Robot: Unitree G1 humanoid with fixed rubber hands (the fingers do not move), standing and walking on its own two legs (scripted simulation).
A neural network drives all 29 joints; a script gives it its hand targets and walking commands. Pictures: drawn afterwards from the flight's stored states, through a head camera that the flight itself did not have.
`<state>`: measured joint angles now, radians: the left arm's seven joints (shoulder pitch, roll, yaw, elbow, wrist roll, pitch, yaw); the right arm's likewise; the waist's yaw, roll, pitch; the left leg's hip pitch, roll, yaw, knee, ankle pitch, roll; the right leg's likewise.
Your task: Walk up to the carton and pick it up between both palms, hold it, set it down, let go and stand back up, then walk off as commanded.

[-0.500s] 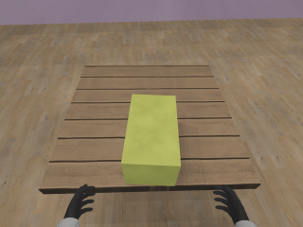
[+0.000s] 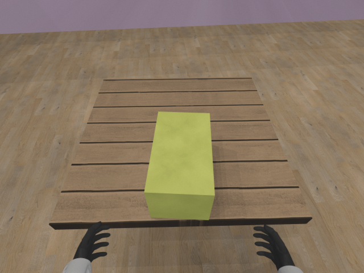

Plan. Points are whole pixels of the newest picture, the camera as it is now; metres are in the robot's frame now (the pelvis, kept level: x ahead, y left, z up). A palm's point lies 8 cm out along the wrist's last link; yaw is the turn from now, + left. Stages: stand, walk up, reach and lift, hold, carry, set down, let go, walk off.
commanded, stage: set down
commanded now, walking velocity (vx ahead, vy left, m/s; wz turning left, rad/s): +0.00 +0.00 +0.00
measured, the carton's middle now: (181, 162) +0.46 +0.01 -0.11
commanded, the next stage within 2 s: let go in 0.06 s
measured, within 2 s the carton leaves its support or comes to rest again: neither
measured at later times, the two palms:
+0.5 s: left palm (89, 256) +0.17 +0.23 -0.07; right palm (285, 259) +0.17 -0.22 -0.08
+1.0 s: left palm out of the picture +0.12 +0.30 -0.09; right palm out of the picture +0.10 -0.29 -0.11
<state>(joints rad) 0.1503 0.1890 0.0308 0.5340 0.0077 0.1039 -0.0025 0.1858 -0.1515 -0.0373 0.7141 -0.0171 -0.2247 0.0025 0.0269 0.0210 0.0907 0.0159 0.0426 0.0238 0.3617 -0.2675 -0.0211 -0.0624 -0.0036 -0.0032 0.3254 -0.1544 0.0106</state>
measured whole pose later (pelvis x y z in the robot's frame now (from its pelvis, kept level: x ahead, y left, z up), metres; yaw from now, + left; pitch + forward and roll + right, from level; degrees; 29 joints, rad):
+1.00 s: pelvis -0.01 +0.00 -0.01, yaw +1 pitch -3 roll +1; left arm 0.13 0.36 0.02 0.83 0.02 -0.01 0.00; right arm 0.20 -0.37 -0.02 0.83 -0.03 0.00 0.01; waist 0.00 0.01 0.03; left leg -0.11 0.00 0.01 0.45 -0.29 -0.01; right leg -0.21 -0.05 -0.01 0.49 -0.22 0.02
